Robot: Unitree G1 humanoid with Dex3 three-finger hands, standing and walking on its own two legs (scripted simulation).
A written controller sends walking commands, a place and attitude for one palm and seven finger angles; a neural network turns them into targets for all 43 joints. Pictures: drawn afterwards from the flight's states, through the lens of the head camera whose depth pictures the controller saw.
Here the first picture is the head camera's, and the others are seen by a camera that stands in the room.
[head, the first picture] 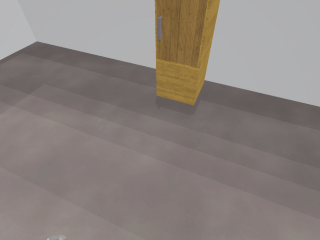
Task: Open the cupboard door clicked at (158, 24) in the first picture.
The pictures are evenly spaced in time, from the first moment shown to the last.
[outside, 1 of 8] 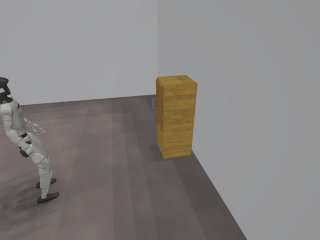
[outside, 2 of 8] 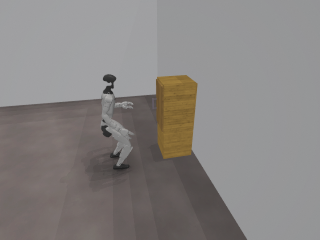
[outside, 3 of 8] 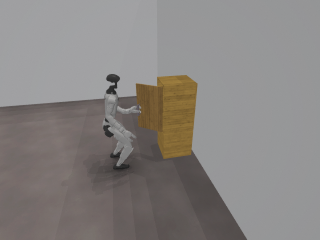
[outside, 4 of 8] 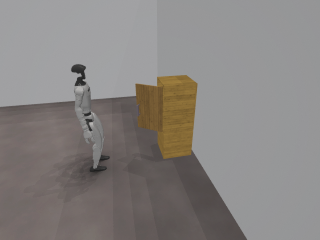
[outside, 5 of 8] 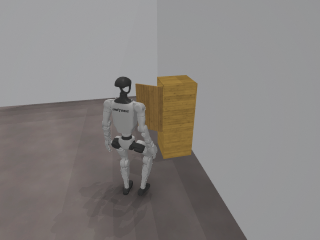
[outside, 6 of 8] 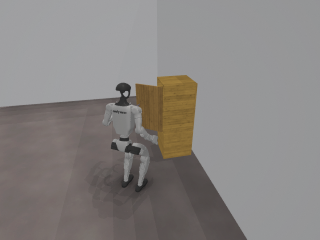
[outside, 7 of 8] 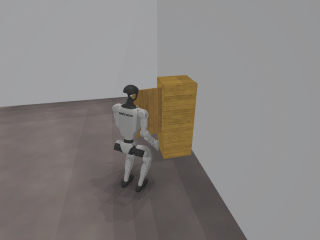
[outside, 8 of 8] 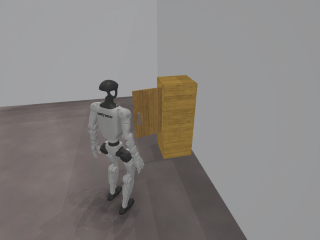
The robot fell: no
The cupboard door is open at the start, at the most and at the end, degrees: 0 100 100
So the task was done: yes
